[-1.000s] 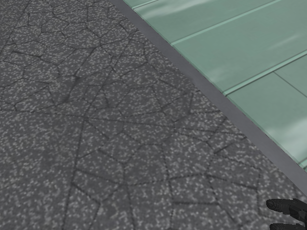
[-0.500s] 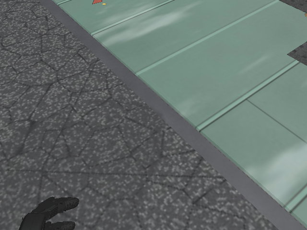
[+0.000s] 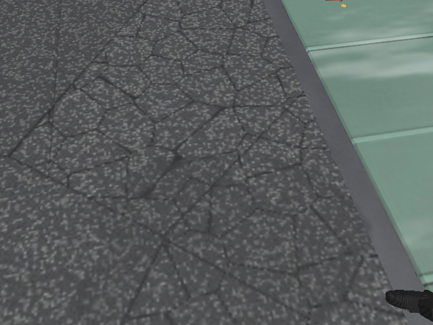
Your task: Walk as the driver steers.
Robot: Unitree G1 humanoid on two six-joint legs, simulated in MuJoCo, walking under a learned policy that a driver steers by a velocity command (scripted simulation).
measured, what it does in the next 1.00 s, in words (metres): walks ahead, turning left: right foot, then left foot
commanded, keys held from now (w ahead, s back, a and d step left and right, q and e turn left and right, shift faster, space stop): w+q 0.36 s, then q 0.20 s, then no key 0.44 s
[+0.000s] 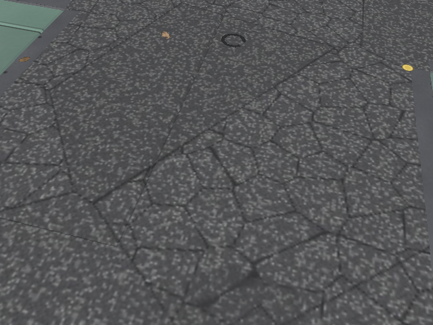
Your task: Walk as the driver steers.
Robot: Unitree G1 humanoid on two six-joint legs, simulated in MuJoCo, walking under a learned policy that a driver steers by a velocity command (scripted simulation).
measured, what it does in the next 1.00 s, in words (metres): walks ahead: left foot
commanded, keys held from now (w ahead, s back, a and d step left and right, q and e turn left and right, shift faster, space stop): no key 0.04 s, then w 0.64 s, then e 0.32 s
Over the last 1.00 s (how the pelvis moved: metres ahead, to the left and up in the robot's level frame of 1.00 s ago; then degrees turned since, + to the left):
0.37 0.03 0.02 26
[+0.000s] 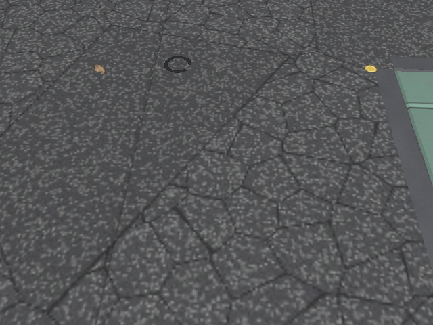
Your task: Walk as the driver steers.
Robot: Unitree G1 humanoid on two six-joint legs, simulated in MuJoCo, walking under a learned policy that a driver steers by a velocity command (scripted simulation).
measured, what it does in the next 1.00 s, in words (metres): walks ahead, turning right: right foot, then left foot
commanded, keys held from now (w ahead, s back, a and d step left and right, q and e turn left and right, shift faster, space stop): e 0.42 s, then no key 0.38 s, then w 0.20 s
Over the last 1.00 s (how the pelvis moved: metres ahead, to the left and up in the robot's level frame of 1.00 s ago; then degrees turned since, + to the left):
0.34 0.04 0.01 -8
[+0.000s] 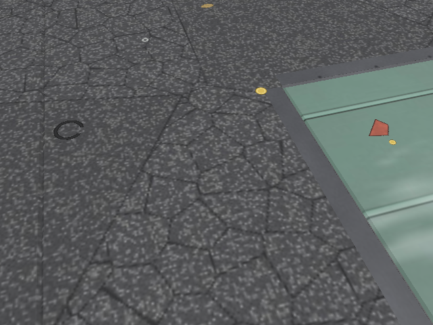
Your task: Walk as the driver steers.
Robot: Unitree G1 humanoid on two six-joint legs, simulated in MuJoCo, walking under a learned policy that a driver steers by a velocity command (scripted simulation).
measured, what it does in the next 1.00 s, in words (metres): walks ahead, turning left: left foot, then right foot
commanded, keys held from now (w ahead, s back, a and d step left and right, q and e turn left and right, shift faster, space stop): w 0.28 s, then w+q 0.40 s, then q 0.32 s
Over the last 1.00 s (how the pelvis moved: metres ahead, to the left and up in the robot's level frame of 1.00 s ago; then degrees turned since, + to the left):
0.12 -0.01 -0.01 -19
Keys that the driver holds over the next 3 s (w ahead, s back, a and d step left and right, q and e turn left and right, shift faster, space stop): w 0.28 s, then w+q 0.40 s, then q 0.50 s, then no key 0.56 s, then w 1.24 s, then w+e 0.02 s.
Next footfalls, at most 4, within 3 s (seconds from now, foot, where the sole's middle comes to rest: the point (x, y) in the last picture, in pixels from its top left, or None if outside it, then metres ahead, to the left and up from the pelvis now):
0.22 left None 0.16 0.14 -0.77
0.72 right None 0.49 -0.07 -0.77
1.16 left None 0.49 0.20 -0.77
1.56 right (236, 307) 0.58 -0.02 -0.77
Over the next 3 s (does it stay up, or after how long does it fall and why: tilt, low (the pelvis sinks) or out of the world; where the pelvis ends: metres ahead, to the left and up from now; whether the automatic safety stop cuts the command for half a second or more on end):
stays up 0.98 0.39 -0.01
